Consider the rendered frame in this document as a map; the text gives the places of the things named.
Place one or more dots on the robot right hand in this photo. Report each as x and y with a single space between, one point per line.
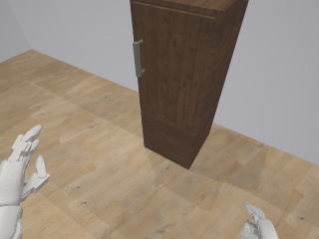
263 229

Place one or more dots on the handle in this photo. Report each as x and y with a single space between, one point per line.
137 58

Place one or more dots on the left robot forearm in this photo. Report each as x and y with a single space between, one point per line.
11 225

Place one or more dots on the cupboard door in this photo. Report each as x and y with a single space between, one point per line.
174 54

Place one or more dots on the robot left hand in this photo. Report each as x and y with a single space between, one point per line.
12 170

